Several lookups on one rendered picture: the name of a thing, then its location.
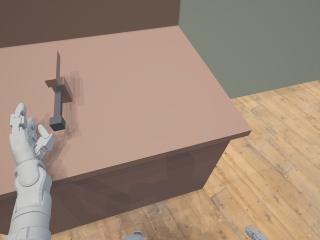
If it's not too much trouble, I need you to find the robot left hand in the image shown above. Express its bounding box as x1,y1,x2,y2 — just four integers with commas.
9,103,56,166

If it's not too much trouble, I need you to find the robot left shin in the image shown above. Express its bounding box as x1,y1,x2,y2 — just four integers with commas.
133,231,143,236

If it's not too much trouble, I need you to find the left robot forearm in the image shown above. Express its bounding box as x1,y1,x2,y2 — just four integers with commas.
4,159,52,240

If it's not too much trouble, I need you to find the counter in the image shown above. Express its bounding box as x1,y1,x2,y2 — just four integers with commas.
0,0,252,235

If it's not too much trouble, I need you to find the robot right hand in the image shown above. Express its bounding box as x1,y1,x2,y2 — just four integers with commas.
245,227,267,240

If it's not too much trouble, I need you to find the tap lever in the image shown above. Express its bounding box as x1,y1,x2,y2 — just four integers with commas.
49,85,66,132

